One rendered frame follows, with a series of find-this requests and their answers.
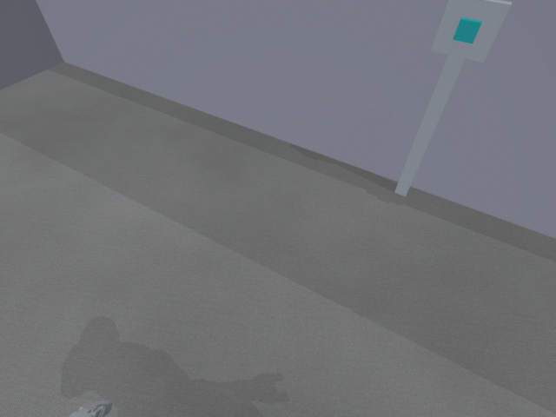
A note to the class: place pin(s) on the button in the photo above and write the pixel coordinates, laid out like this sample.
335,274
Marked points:
467,30

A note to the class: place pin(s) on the panel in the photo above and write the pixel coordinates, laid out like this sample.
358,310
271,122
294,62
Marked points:
492,14

